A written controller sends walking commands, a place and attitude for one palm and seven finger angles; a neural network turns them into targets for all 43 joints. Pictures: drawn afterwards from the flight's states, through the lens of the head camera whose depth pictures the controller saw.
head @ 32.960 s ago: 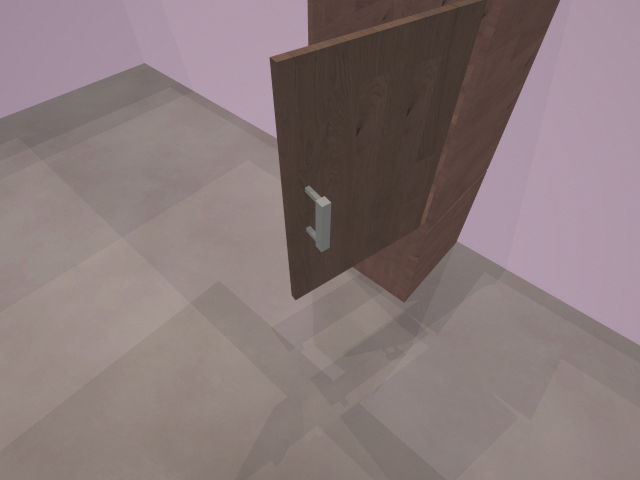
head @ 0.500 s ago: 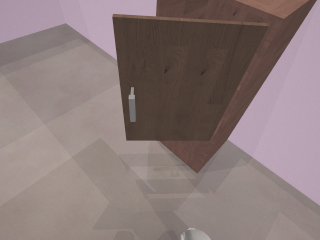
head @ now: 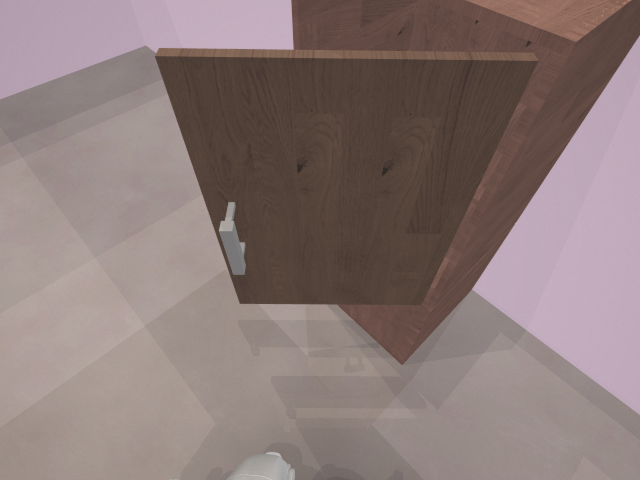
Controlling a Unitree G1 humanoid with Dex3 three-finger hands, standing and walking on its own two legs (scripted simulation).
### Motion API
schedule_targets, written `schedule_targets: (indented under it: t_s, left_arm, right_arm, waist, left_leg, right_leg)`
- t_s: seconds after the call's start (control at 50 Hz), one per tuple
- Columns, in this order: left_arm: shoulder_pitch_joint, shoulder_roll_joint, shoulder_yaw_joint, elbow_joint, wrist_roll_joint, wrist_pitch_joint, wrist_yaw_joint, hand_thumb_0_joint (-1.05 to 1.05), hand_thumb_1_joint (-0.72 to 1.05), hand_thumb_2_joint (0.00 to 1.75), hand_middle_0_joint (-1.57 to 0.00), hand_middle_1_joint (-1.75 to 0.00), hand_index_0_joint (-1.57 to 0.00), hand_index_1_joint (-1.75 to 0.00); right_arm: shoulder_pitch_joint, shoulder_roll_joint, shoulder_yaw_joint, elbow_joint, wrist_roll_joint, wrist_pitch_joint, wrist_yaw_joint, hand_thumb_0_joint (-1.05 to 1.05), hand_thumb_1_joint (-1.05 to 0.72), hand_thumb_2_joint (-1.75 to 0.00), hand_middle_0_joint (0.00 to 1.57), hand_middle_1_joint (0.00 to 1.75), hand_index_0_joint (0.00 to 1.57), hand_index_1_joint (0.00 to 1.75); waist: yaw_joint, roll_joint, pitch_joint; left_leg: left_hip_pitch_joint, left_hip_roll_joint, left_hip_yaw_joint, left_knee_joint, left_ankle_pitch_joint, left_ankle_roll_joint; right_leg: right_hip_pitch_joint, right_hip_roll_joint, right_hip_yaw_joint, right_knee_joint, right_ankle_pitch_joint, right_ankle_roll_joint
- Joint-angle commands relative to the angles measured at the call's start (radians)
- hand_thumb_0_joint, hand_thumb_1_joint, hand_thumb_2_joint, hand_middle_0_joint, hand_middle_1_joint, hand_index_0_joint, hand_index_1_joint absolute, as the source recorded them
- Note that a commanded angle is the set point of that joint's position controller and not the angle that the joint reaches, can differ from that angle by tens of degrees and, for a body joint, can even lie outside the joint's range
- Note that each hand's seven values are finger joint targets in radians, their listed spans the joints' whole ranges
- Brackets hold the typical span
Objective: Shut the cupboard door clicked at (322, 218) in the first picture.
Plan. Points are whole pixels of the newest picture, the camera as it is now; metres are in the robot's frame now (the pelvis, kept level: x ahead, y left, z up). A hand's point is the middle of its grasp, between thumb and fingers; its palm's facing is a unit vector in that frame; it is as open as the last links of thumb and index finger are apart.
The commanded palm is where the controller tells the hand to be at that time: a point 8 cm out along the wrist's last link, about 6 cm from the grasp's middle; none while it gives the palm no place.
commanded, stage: come to a stop and stand still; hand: left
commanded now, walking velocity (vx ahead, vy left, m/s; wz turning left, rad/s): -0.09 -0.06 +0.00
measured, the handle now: (235, 239) +0.47 +0.18 -0.06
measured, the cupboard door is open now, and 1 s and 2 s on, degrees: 46 46 46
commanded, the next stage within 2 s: look again from close up in 0.98 s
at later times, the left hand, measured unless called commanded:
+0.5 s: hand out of the picture +0.01 +0.21 -0.18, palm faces +0.02 -0.98 -0.22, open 7.4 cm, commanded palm none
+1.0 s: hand out of the picture -0.04 +0.13 -0.18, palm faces +0.05 -0.99 -0.15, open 7.3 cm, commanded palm none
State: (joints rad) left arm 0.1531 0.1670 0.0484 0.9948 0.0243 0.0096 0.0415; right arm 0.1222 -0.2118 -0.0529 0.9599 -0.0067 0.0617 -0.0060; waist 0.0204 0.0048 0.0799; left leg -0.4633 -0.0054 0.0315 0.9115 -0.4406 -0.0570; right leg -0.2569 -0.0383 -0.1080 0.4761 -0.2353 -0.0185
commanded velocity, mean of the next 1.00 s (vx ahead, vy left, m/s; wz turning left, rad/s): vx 0.00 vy -0.05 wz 0.00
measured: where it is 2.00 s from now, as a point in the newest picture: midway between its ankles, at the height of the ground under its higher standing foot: outside the picture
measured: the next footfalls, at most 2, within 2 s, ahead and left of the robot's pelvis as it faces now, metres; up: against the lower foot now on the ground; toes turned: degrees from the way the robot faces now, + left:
left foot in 0.10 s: +0.06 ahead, +0.12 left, +0.00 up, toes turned +1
right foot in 0.52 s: -0.04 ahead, -0.13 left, +0.00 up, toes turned -2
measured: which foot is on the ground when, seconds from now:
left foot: up 0.00-0.08, down 0.10-1.00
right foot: down 0.00-0.10, up 0.12-0.50, down 0.52-1.00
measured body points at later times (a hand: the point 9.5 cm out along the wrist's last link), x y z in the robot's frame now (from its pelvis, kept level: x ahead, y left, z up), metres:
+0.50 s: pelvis -0.03 +0.01 +0.00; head +0.00 +0.02 +0.45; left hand +0.01 +0.26 -0.16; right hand +0.00 -0.23 -0.15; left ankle +0.02 +0.13 -0.74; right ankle -0.09 -0.13 -0.73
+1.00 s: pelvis -0.03 -0.03 +0.00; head -0.01 -0.02 +0.45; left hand -0.04 +0.19 -0.17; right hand -0.07 -0.24 -0.16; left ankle +0.02 +0.13 -0.74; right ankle -0.09 -0.13 -0.74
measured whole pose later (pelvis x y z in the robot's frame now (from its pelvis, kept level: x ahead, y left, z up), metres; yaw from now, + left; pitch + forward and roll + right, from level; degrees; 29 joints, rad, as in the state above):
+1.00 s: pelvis -0.03 -0.03 +0.00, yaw +0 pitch -1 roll +0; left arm 0.27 0.13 0.02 1.12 0.00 0.02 0.03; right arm 0.32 -0.12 -0.01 1.15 -0.01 0.02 -0.03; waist -0.02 -0.02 0.06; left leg -0.27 0.07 0.00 0.45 -0.16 -0.05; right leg -0.09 0.02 -0.01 0.44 -0.33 -0.02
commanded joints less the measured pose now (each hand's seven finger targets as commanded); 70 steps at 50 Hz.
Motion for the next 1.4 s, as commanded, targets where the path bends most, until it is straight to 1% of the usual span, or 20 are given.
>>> schedule_targets:
  t_s: [0.0,0.04,0.06,0.08,0.1,0.14,0.24,0.34,0.42,0.46,0.48,0.52,0.56,0.74,1.04,1.06,1.08,1.14,1.22,1.38]
  left_arm:
    - [0.033,0.207,0.045,-0.060,0.011,-0.007,0.002,0.00,0.90,0.90,-0.20,-0.30,-0.20,-0.30]
    - [0.030,0.200,0.042,-0.060,0.002,0.000,0.001,0.00,0.90,0.90,-0.20,-0.30,-0.20,-0.30]
    - [0.070,0.164,0.033,-0.064,-0.004,0.007,0.001,0.00,0.90,0.90,-0.20,-0.30,-0.20,-0.30]
    - [0.114,0.110,0.018,-0.075,-0.011,0.016,0.000,0.00,0.90,0.90,-0.20,-0.30,-0.20,-0.30]
    - [0.102,0.119,0.013,-0.083,-0.007,0.023,0.003,0.00,0.90,0.90,-0.20,-0.30,-0.20,-0.30]
    - [0.094,0.137,0.021,-0.071,-0.007,0.038,0.003,0.00,0.90,0.90,-0.20,-0.30,-0.20,-0.30]
    - [0.115,0.139,0.025,-0.040,-0.011,0.036,-0.021,0.00,0.90,0.90,-0.20,-0.30,-0.20,-0.30]
    - [0.064,0.106,0.014,-0.050,-0.007,0.041,-0.035,0.00,0.90,0.90,-0.20,-0.30,-0.20,-0.30]
    - [0.104,0.087,0.003,-0.014,-0.009,0.028,-0.034,0.00,0.90,0.90,-0.20,-0.30,-0.20,-0.30]
    - [0.180,0.102,0.004,0.021,-0.009,0.016,-0.027,0.00,0.90,0.90,-0.20,-0.30,-0.20,-0.30]
    - [0.181,0.134,0.007,0.029,-0.005,0.009,-0.021,0.00,0.90,0.90,-0.20,-0.30,-0.20,-0.30]
    - [0.112,0.186,0.006,0.013,-0.004,0.007,-0.018,0.00,0.90,0.90,-0.20,-0.30,-0.20,-0.30]
    - [0.075,0.152,-0.005,0.027,-0.010,-0.013,-0.016,0.00,0.90,0.90,-0.20,-0.30,-0.20,-0.30]
    - [0.131,0.096,-0.014,0.079,-0.019,-0.004,-0.013,0.00,0.90,0.90,-0.20,-0.30,-0.20,-0.30]
    - [0.200,0.048,-0.016,0.106,-0.017,-0.009,-0.005,0.00,0.90,0.90,-0.20,-0.30,-0.20,-0.30]
    - [0.308,0.075,-0.022,0.126,0.002,-0.056,0.033,0.00,0.90,0.90,-0.20,-0.30,-0.20,-0.30]
    - [0.237,0.115,-0.020,0.075,0.002,-0.069,0.029,0.00,0.90,0.90,-0.20,-0.30,-0.20,-0.30]
    - [0.218,0.088,-0.022,0.039,-0.002,-0.074,0.024,0.00,0.90,0.90,-0.20,-0.30,-0.20,-0.30]
    - [0.246,0.066,-0.029,0.030,-0.002,-0.043,0.022,0.00,0.90,0.90,-0.20,-0.30,-0.20,-0.30]
    - [0.224,0.109,-0.030,-0.004,-0.002,-0.022,0.006,0.00,0.90,0.90,-0.20,-0.30,-0.20,-0.30]
  right_arm:
    - [0.101,-0.051,-0.012,-0.052,-0.002,-0.009,-0.002,0.00,-0.90,-0.90,0.20,0.30,0.20,0.30]
    - [0.151,-0.062,-0.010,-0.038,-0.006,-0.024,-0.002,0.00,-0.90,-0.90,0.20,0.30,0.20,0.30]
    - [0.163,-0.117,-0.015,-0.041,-0.011,-0.038,-0.002,0.00,-0.90,-0.90,0.20,0.30,0.20,0.30]
    - [0.145,-0.194,-0.025,-0.062,-0.018,-0.044,-0.007,0.00,-0.90,-0.90,0.20,0.30,0.20,0.30]
    - [0.133,-0.210,-0.026,-0.074,-0.022,-0.038,-0.015,0.00,-0.90,-0.90,0.20,0.30,0.20,0.30]
    - [0.090,-0.187,-0.014,-0.082,-0.022,-0.047,-0.040,0.00,-0.90,-0.90,0.20,0.30,0.20,0.30]
    - [0.081,-0.147,0.002,-0.073,-0.017,-0.057,-0.048,0.00,-0.90,-0.90,0.20,0.30,0.20,0.30]
    - [0.132,-0.157,-0.011,-0.025,-0.023,-0.050,-0.042,0.00,-0.90,-0.90,0.20,0.30,0.20,0.30]
    - [0.139,-0.148,-0.019,0.016,-0.017,-0.050,-0.033,0.00,-0.90,-0.90,0.20,0.30,0.20,0.30]
    - [0.134,-0.127,-0.017,0.025,-0.006,-0.049,-0.027,0.00,-0.90,-0.90,0.20,0.30,0.20,0.30]
    - [0.138,-0.088,-0.012,0.026,-0.002,-0.047,-0.023,0.00,-0.90,-0.90,0.20,0.30,0.20,0.30]
    - [0.137,-0.030,0.009,0.026,-0.005,-0.040,-0.011,0.00,-0.90,-0.90,0.20,0.30,0.20,0.30]
    - [0.161,-0.038,0.014,0.059,-0.016,-0.042,-0.013,0.00,-0.90,-0.90,0.20,0.30,0.20,0.30]
    - [0.246,-0.035,0.025,0.149,-0.011,-0.051,-0.024,0.00,-0.90,-0.90,0.20,0.30,0.20,0.30]
    - [0.223,-0.023,0.021,0.155,-0.005,-0.061,-0.037,0.00,-0.90,-0.90,0.20,0.30,0.20,0.30]
    - [0.077,-0.025,0.025,0.075,0.003,-0.086,-0.023,0.00,-0.90,-0.90,0.20,0.30,0.20,0.30]
    - [0.154,0.030,0.030,0.039,-0.003,-0.082,-0.014,0.00,-0.90,-0.90,0.20,0.30,0.20,0.30]
    - [0.218,0.013,0.032,0.043,-0.006,-0.091,-0.012,0.00,-0.90,-0.90,0.20,0.30,0.20,0.30]
    - [0.183,-0.043,0.027,0.024,-0.005,-0.093,-0.022,0.00,-0.90,-0.90,0.20,0.30,0.20,0.30]
    - [0.122,-0.093,0.020,-0.017,-0.010,-0.083,-0.013,0.00,-0.90,-0.90,0.20,0.30,0.20,0.30]
  waist:
    - [-0.025,-0.169,-0.128]
    - [-0.049,-0.154,-0.144]
    - [-0.040,-0.006,-0.196]
    - [-0.027,0.230,-0.192]
    - [-0.049,0.187,-0.156]
    - [-0.036,0.234,-0.141]
    - [-0.028,0.098,-0.163]
    - [-0.060,0.146,-0.116]
    - [-0.041,0.162,-0.104]
    - [-0.012,0.100,-0.133]
    - [-0.018,0.023,-0.103]
    - [-0.050,-0.016,-0.039]
    - [-0.050,-0.222,0.014]
    - [-0.041,-0.007,0.048]
    - [-0.029,-0.011,0.005]
    - [0.034,0.006,-0.007]
    - [-0.056,-0.021,-0.059]
    - [-0.056,-0.055,-0.145]
    - [-0.030,0.059,-0.041]
    - [-0.016,0.044,-0.017]
  left_leg:
    - [0.108,0.020,-0.021,-0.177,0.065,0.012]
    - [0.257,0.030,-0.009,-0.437,0.292,0.022]
    - [0.374,0.146,-0.103,-0.505,0.550,0.058]
    - [0.375,0.348,-0.296,-0.532,0.875,0.164]
    - [0.285,0.398,-0.298,-0.548,0.894,0.245]
    - [0.258,0.364,-0.292,-0.545,0.909,0.257]
    - [0.357,0.316,-0.214,-0.561,0.736,0.236]
    - [0.315,0.305,-0.245,-0.627,0.418,0.226]
    - [0.238,0.254,-0.236,-0.627,0.252,0.190]
    - [0.175,0.182,-0.169,-0.575,0.191,0.125]
    - [0.102,0.120,-0.116,-0.527,0.110,0.078]
    - [0.209,0.041,-0.034,-0.467,0.129,0.038]
    - [0.231,0.050,-0.024,-0.431,0.222,0.038]
    - [0.253,0.091,-0.051,-0.503,0.321,0.039]
    - [0.288,0.106,-0.065,-0.491,0.403,0.053]
    - [0.234,0.094,-0.013,-0.244,0.400,0.038]
    - [0.154,0.056,-0.022,-0.267,0.149,0.052]
    - [0.243,0.068,-0.035,-0.353,0.370,0.076]
    - [0.234,0.113,-0.081,-0.370,0.539,0.100]
    - [0.190,0.110,-0.137,-0.497,0.214,0.111]
  right_leg:
    - [0.079,-0.279,0.183,-0.060,0.621,-0.164]
    - [0.037,-0.221,0.153,0.026,0.464,-0.095]
    - [-0.025,-0.139,0.098,0.116,0.239,-0.033]
    - [-0.107,-0.025,0.023,0.224,-0.177,0.035]
    - [-0.094,0.022,0.081,0.403,-0.394,0.033]
    - [-0.160,0.034,0.196,0.588,-0.358,0.039]
    - [-0.197,0.026,0.187,0.594,-0.223,0.060]
    - [-0.127,0.014,0.135,0.379,-0.257,0.049]
    - [0.036,0.038,0.079,0.091,-0.156,0.028]
    - [0.184,0.018,0.097,-0.130,-0.008,0.015]
    - [0.193,-0.068,0.211,-0.178,-0.079,-0.024]
    - [-0.038,-0.190,0.299,-0.256,-0.228,-0.074]
    - [-0.079,-0.149,0.277,-0.263,-0.118,-0.075]
    - [-0.031,-0.060,0.203,-0.203,-0.116,-0.036]
    - [0.037,-0.048,0.173,-0.155,0.062,-0.023]
    - [0.021,-0.120,0.287,-0.175,0.581,0.029]
    - [0.104,-0.154,0.261,-0.099,0.624,-0.019]
    - [0.137,-0.074,0.174,0.013,0.568,-0.035]
    - [0.041,-0.022,0.151,-0.011,0.173,-0.018]
    - [0.006,-0.007,0.146,-0.024,-0.095,-0.008]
